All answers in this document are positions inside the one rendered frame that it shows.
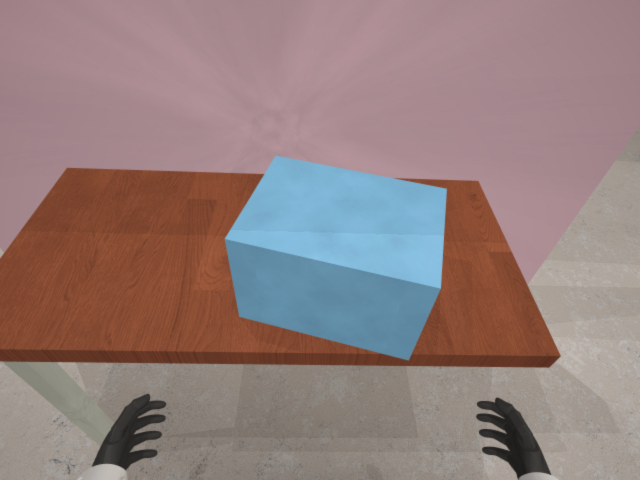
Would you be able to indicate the robot right hand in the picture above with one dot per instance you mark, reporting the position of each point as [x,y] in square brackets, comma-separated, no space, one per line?
[525,455]

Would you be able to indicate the carton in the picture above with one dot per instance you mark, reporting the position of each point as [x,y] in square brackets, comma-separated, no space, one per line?
[342,255]

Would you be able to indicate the robot left hand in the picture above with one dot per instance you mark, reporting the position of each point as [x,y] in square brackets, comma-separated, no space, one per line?
[120,439]

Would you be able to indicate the table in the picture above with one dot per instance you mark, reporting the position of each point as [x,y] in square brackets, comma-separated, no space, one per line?
[131,266]

